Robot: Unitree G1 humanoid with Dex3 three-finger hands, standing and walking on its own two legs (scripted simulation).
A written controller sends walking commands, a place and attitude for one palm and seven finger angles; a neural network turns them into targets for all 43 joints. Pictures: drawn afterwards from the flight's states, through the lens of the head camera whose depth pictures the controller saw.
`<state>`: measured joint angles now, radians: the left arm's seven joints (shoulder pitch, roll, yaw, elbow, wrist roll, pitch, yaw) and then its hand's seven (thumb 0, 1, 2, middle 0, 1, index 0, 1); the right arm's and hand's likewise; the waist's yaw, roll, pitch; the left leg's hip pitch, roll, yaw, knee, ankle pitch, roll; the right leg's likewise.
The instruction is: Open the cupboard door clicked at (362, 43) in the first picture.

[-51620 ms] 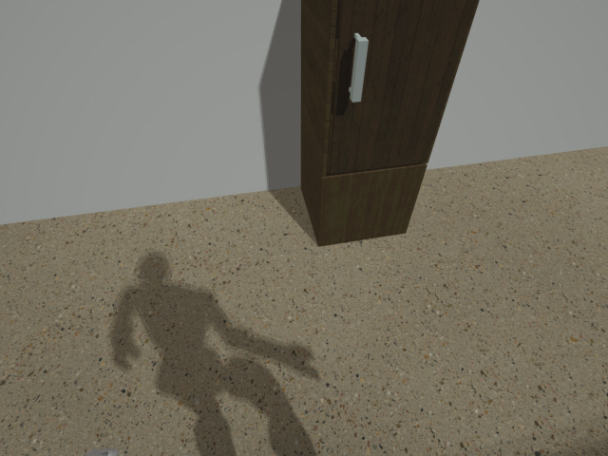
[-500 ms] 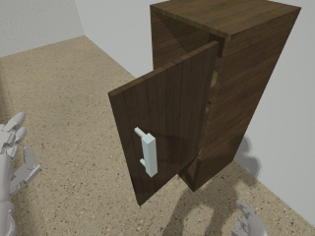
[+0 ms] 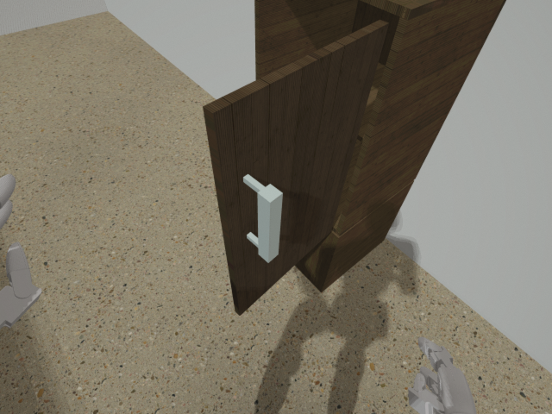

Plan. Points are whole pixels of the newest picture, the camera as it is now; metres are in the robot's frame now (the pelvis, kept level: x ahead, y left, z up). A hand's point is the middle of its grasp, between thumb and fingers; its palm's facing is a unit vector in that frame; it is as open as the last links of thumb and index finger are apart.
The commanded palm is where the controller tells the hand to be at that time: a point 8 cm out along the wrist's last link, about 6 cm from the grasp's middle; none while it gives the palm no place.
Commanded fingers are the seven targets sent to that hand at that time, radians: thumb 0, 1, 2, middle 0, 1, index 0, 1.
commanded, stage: step back with the hand held close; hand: left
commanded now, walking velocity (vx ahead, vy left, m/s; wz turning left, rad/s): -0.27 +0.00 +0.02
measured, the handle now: (259, 219) +0.40 +0.06 +0.04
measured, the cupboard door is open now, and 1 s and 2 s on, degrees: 96 96 96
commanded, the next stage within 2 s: stop stepping back and stand still in 0.64 s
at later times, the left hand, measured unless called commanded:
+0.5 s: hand out of the picture +0.14 +0.28 +0.18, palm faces +0.46 -0.77 -0.45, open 7.4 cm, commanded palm +0.08 +0.31 +0.18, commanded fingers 0.00 0.90 0.90 -0.20 -0.30 -0.20 -0.30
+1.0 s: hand out of the picture +0.03 +0.24 +0.17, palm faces +0.37 -0.79 -0.49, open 7.4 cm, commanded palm -0.02 +0.28 +0.18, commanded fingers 0.00 0.90 0.90 -0.20 -0.30 -0.20 -0.30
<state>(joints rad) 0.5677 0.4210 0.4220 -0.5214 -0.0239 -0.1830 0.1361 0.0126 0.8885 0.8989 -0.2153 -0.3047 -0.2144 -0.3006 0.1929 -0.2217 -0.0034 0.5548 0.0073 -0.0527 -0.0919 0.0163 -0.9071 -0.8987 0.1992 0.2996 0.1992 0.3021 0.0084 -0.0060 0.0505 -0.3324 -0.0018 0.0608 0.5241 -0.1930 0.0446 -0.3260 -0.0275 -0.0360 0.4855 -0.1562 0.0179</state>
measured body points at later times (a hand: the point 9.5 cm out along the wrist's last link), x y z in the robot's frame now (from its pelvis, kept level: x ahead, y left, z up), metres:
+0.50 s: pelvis -0.06 +0.01 +0.00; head -0.04 +0.04 +0.45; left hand +0.11 +0.32 +0.20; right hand +0.11 -0.21 -0.07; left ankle +0.05 +0.09 -0.73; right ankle -0.14 -0.12 -0.70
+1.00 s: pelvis -0.17 -0.01 +0.01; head -0.17 +0.00 +0.46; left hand +0.00 +0.28 +0.19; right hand -0.02 -0.27 -0.08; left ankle -0.12 +0.10 -0.69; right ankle -0.18 -0.10 -0.73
